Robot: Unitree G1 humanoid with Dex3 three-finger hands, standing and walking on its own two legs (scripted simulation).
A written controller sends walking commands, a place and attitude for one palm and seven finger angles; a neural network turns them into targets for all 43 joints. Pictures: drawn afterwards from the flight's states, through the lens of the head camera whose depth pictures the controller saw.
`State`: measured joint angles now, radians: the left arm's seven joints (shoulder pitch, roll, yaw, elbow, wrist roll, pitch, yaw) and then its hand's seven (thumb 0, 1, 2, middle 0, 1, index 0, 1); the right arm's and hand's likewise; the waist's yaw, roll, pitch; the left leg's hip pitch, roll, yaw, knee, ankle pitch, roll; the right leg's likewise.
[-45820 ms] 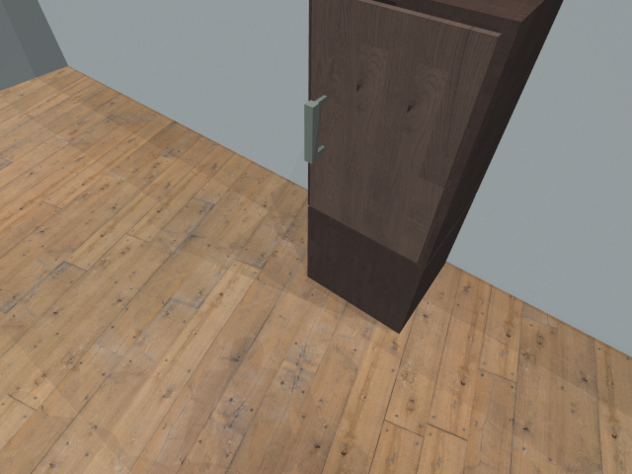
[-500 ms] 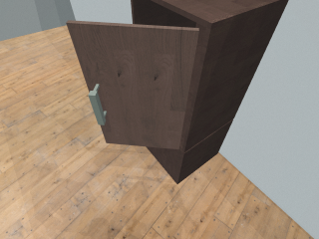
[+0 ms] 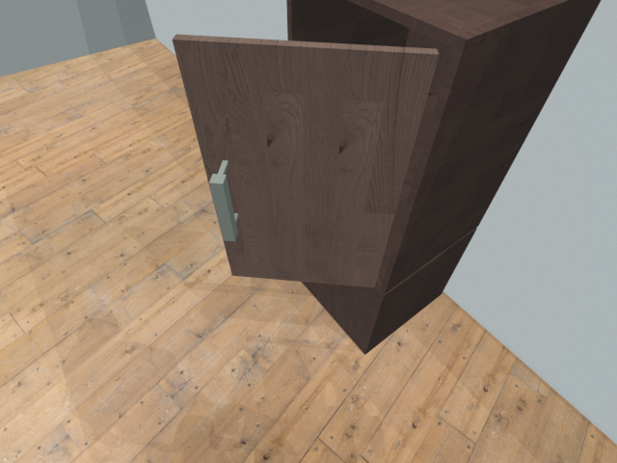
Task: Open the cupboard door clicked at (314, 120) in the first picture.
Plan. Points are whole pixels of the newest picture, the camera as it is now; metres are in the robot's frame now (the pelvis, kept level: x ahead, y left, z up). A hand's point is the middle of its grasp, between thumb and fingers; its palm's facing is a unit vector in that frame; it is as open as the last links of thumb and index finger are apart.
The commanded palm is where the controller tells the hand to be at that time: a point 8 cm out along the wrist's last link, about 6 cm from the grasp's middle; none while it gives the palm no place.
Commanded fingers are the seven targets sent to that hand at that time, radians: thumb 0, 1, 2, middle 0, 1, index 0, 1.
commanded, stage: come to a stop and stand still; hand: left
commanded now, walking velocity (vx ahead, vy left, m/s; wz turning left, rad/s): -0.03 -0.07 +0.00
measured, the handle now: (227, 201) +0.57 +0.19 -0.04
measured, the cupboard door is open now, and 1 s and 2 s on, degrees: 48 48 48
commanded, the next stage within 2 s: look again from close up in 0.70 s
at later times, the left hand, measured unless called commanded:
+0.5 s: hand out of the picture +0.00 +0.14 -0.17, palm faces +0.01 -0.99 -0.15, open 7.3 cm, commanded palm none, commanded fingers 0.00 0.90 0.90 -0.20 -0.30 -0.20 -0.30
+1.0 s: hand out of the picture +0.03 +0.16 -0.17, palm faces +0.01 -0.98 -0.21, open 7.4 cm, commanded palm none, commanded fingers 0.00 0.90 0.90 -0.20 -0.30 -0.20 -0.30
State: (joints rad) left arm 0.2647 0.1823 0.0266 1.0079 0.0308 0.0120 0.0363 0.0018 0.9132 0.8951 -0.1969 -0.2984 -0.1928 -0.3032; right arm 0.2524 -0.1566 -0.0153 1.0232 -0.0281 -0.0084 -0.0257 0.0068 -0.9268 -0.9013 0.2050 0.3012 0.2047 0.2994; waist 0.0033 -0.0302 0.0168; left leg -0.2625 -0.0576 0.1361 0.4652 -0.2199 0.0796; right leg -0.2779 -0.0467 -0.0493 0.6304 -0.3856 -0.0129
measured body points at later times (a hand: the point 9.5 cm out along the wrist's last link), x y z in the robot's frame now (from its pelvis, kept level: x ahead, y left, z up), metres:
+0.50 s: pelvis +0.02 -0.01 +0.01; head +0.03 +0.00 +0.46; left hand +0.00 +0.20 -0.16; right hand -0.01 -0.22 -0.15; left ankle +0.02 +0.07 -0.73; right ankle -0.01 -0.11 -0.73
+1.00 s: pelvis +0.02 -0.01 +0.00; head +0.03 -0.02 +0.45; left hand +0.03 +0.21 -0.15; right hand +0.03 -0.23 -0.16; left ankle +0.02 +0.07 -0.73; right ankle -0.01 -0.11 -0.73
